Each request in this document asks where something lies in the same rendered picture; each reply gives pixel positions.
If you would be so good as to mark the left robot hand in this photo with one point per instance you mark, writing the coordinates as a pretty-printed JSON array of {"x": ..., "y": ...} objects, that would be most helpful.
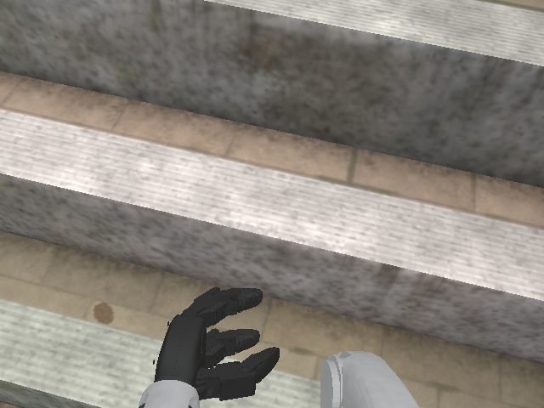
[{"x": 188, "y": 350}]

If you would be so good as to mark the right robot thigh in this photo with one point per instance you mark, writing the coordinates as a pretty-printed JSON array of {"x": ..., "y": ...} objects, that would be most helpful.
[{"x": 358, "y": 379}]

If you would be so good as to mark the left robot forearm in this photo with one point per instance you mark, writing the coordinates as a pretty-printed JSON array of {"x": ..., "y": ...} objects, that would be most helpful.
[{"x": 170, "y": 394}]

